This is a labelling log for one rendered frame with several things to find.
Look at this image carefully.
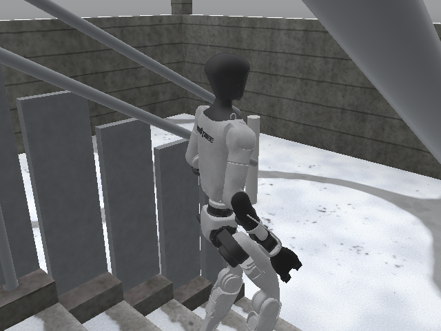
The right robot forearm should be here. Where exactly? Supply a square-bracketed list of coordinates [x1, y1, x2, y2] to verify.
[231, 192, 281, 257]

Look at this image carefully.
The robot right thigh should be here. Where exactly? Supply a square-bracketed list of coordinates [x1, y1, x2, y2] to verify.
[216, 228, 280, 314]

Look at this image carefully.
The left robot forearm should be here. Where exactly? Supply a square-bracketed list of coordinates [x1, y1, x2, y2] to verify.
[192, 167, 200, 177]

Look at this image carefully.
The robot right upper arm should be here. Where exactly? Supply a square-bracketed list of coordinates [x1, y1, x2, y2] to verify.
[223, 122, 256, 210]

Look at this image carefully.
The robot left upper arm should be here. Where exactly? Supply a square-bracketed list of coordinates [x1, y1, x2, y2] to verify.
[185, 106, 210, 169]

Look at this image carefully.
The robot right hand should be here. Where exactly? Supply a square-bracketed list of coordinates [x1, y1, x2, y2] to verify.
[270, 247, 302, 283]

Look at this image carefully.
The robot right shin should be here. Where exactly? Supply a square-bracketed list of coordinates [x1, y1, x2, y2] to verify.
[245, 298, 282, 331]

